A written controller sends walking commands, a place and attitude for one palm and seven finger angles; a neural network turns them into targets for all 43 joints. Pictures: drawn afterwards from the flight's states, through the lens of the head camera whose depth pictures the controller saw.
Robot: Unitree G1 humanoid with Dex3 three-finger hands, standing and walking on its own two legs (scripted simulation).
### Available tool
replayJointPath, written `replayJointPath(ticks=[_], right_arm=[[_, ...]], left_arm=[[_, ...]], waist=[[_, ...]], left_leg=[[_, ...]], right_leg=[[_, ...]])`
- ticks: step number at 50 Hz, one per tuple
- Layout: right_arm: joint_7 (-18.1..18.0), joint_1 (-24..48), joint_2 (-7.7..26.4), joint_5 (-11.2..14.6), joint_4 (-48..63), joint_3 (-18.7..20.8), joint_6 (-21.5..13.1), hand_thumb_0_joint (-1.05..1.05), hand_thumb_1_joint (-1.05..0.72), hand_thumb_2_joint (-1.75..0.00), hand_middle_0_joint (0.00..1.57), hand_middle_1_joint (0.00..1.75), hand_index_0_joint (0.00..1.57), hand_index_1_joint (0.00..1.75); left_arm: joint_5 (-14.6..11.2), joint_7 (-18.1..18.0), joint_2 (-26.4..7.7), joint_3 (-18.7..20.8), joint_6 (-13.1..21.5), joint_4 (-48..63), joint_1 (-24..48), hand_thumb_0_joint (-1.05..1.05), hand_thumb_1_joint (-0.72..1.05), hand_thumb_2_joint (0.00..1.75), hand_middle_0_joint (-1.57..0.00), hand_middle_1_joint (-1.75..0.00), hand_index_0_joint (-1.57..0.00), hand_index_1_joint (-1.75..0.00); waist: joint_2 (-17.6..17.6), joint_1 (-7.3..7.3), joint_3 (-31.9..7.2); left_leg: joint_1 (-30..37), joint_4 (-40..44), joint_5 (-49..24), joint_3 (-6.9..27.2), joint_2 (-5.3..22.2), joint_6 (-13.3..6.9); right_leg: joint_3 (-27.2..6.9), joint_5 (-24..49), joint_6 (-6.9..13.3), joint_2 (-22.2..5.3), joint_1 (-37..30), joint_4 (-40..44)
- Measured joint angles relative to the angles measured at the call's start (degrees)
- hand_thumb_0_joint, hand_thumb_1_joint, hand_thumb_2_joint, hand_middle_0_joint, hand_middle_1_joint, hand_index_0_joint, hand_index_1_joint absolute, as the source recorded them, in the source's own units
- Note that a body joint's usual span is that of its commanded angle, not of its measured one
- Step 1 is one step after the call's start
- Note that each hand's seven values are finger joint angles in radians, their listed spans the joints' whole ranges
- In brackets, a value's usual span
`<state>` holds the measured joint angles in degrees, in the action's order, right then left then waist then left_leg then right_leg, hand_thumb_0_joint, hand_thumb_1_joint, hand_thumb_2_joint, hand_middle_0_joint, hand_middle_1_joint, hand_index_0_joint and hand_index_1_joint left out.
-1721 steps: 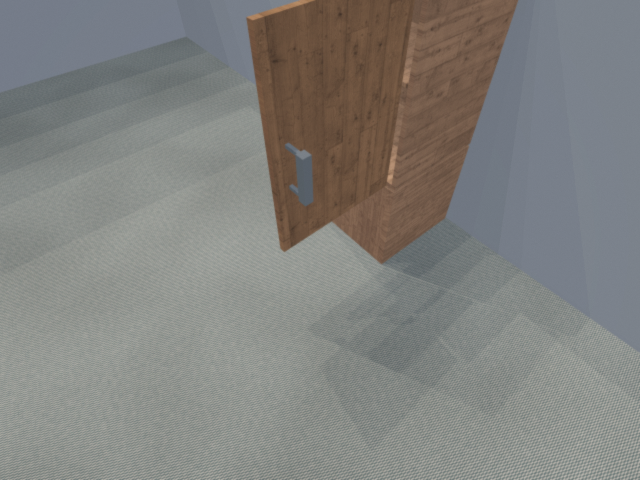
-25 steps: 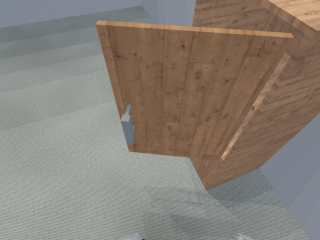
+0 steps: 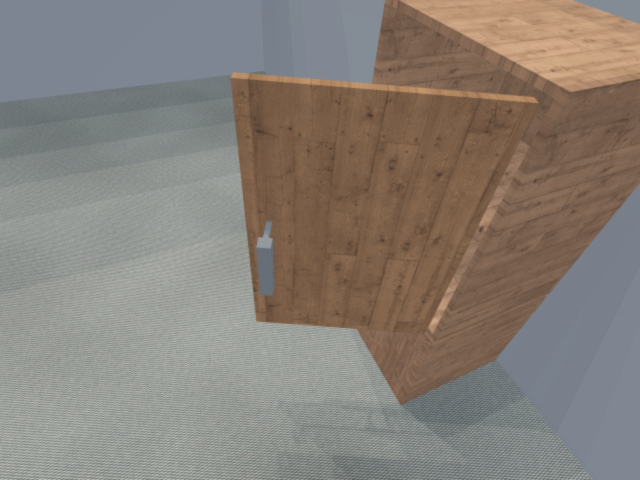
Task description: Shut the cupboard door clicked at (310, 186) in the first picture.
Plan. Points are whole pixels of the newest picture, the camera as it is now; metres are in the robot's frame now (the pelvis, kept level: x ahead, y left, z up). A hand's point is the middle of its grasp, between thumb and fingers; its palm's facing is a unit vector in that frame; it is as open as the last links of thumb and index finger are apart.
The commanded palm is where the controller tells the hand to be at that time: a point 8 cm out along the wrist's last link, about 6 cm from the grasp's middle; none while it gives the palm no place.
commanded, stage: come to a stop and stand still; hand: left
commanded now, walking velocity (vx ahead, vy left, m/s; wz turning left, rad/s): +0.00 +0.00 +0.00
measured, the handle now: (267, 258) +0.50 +0.12 -0.07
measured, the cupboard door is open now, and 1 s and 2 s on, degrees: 63 63 63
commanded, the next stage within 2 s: none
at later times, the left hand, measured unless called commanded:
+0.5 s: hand out of the picture -0.07 +0.25 -0.17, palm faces +0.05 -0.97 -0.25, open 7.3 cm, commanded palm none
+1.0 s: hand out of the picture -0.13 +0.29 -0.18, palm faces +0.07 -0.96 -0.26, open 7.3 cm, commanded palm none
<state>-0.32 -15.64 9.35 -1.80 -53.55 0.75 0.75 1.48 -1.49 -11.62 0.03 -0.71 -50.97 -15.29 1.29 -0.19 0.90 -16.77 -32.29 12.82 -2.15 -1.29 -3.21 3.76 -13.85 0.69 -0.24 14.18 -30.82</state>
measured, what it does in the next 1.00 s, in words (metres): walks backwards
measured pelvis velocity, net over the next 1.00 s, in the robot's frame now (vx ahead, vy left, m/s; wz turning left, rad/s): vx -0.10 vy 0.07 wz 0.04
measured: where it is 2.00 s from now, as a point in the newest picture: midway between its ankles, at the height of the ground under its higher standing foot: outside the picture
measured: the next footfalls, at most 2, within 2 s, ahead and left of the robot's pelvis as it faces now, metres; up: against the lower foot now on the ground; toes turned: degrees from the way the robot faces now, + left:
left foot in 1.04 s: -0.04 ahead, +0.16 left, +0.00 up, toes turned +2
right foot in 1.62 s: -0.14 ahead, -0.04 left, +0.00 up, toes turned -1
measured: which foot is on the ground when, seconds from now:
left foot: down 0.00-0.88, up 0.90-1.00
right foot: down 0.00-1.00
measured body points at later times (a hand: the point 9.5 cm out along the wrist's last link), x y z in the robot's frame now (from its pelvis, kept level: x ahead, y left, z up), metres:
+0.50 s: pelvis -0.04 +0.04 +0.01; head -0.05 +0.05 +0.46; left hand -0.07 +0.30 -0.15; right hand +0.03 -0.24 -0.13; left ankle +0.05 +0.08 -0.73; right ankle +0.03 -0.11 -0.73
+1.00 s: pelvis -0.10 +0.07 +0.00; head -0.13 +0.09 +0.45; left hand -0.13 +0.34 -0.16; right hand +0.00 -0.22 -0.11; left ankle -0.07 +0.14 -0.71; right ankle -0.03 -0.09 -0.73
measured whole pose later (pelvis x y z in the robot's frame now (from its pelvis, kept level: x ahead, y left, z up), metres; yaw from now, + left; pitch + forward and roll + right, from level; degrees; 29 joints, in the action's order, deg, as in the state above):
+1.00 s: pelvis -0.10 +0.07 +0.00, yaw +2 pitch -5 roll -2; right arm 0.3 -10.1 16.3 -0.5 -57.8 3.4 1.2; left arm 2.4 -0.9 -16.1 1.8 -2.4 -60.8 -20.1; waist 0.8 1.7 0.9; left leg -18.8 -43.7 20.6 -1.0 -2.0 -1.9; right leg 0.8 -9.1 0.6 -1.8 13.6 -26.8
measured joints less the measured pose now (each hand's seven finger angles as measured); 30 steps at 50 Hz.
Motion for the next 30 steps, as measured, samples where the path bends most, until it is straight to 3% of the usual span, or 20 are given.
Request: replayJointPath(ticks=[6,17,30], right_arm=[[0.08,-1.50,1.27,-0.08,-1.57,0.36,0.24,0.00,-0.91,-0.90,0.20,0.30,0.20,0.30],[-0.01,0.12,4.04,0.28,-4.75,1.06,0.41,0.01,-0.91,-0.90,0.20,0.30,0.20,0.30],[-0.06,5.71,6.26,0.67,-5.59,1.51,0.32,0.00,-0.91,-0.90,0.20,0.30,0.20,0.30]], left_arm=[[0.28,0.41,-1.12,0.67,-0.25,-1.31,-0.93,0.00,0.91,0.90,-0.21,-0.30,-0.21,-0.30],[0.63,0.82,-3.15,1.38,-0.57,-6.05,-4.35,0.00,0.91,0.90,-0.20,-0.30,-0.20,-0.30],[0.67,1.33,-3.10,0.78,-0.40,-9.38,-5.40,0.00,0.91,0.90,-0.20,-0.30,-0.20,-0.30]], waist=[[-0.41,-0.30,-0.05],[-1.01,0.57,0.06],[-1.36,1.63,0.37]], left_leg=[[-1.05,2.21,-2.42,-0.18,-0.84,-1.18],[-0.18,5.51,-3.12,-0.48,-2.16,-2.08],[-0.52,6.28,0.20,-0.77,-3.35,-0.78]], right_leg=[[-0.29,0.00,-0.55,-0.65,1.19,1.40],[-1.81,-1.59,-0.54,-1.10,0.87,3.11],[-3.77,-1.10,-0.90,-1.38,0.65,4.56]])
